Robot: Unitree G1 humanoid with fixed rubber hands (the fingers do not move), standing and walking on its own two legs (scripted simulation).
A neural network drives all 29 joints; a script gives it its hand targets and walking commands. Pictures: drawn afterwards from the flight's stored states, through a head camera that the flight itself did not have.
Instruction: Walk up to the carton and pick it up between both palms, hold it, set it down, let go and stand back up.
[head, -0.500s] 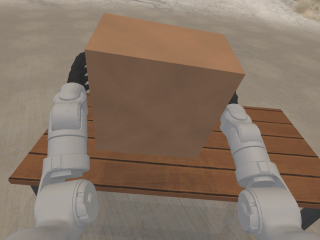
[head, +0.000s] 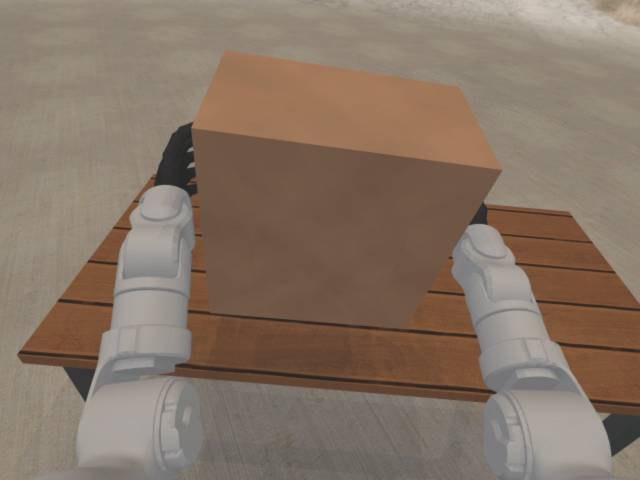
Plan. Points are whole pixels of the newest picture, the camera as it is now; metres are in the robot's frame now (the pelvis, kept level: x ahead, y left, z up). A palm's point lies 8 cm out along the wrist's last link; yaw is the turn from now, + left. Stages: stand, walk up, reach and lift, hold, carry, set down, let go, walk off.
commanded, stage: set down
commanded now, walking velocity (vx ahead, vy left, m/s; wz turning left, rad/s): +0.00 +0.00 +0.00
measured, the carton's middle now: (326, 207) +0.40 -0.04 +0.20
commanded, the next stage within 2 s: none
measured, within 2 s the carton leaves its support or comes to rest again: neither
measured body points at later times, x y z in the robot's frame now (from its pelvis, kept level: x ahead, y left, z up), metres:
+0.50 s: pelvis +0.00 -0.01 +0.00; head -0.02 +0.01 +0.45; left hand +0.43 +0.12 +0.18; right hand +0.38 -0.24 +0.16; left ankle +0.00 +0.12 -0.75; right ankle +0.00 -0.12 -0.75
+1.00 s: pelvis +0.00 -0.01 +0.00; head +0.00 +0.01 +0.45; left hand +0.44 +0.11 +0.15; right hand +0.38 -0.25 +0.12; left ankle +0.00 +0.12 -0.75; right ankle +0.00 -0.12 -0.75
